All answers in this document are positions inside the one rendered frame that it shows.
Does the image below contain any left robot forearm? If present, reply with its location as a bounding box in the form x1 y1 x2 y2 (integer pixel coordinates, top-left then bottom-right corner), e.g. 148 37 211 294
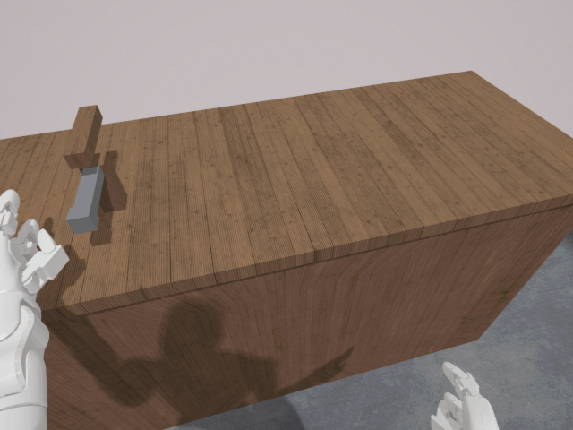
0 291 49 430

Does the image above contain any robot right hand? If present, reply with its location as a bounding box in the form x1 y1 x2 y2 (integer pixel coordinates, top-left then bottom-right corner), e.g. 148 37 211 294
431 362 499 430

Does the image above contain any tap lever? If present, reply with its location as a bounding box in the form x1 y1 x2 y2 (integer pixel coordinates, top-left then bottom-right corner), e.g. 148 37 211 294
66 166 105 235

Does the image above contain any robot left hand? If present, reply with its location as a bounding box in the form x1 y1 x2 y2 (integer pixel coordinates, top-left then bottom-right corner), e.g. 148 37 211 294
0 189 70 301

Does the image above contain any counter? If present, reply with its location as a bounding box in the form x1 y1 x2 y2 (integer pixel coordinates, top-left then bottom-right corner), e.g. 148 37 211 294
0 71 573 430

